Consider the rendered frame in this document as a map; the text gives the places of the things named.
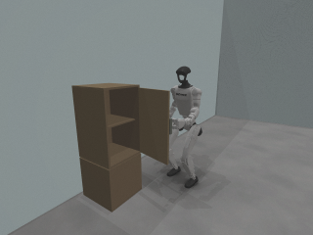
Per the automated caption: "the handle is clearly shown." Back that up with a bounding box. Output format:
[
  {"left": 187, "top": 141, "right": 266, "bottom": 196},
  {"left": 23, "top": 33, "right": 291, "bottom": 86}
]
[{"left": 169, "top": 118, "right": 172, "bottom": 135}]

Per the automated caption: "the robot thigh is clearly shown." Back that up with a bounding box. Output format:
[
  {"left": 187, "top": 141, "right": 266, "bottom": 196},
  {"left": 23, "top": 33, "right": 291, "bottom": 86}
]
[
  {"left": 180, "top": 123, "right": 202, "bottom": 164},
  {"left": 168, "top": 124, "right": 184, "bottom": 157}
]

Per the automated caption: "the cupboard door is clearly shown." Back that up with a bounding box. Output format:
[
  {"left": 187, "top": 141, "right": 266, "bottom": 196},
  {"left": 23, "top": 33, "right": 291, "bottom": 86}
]
[{"left": 138, "top": 87, "right": 170, "bottom": 165}]

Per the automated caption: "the robot left upper arm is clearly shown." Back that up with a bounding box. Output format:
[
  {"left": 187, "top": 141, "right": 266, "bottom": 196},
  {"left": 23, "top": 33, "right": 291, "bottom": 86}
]
[{"left": 190, "top": 87, "right": 202, "bottom": 113}]

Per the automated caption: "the robot left thigh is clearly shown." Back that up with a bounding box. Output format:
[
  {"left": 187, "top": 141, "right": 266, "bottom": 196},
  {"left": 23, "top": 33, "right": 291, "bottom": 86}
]
[{"left": 180, "top": 123, "right": 202, "bottom": 164}]

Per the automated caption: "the robot right thigh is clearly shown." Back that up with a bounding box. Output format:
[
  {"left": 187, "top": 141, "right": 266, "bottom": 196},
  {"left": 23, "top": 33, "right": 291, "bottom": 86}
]
[{"left": 168, "top": 124, "right": 184, "bottom": 157}]

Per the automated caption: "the robot right upper arm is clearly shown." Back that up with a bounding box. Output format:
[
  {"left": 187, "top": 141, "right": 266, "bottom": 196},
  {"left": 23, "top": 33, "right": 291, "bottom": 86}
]
[{"left": 170, "top": 85, "right": 178, "bottom": 108}]

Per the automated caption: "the robot left forearm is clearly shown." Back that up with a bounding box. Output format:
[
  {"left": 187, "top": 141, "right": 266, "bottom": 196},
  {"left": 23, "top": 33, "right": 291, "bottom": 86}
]
[{"left": 183, "top": 108, "right": 200, "bottom": 126}]

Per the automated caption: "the robot right forearm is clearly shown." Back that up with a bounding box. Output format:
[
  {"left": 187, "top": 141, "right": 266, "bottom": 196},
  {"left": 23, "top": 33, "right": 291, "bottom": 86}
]
[{"left": 169, "top": 105, "right": 176, "bottom": 118}]

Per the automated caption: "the left robot hand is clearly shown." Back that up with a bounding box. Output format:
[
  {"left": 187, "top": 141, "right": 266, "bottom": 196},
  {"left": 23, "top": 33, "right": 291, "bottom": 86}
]
[{"left": 172, "top": 118, "right": 185, "bottom": 129}]

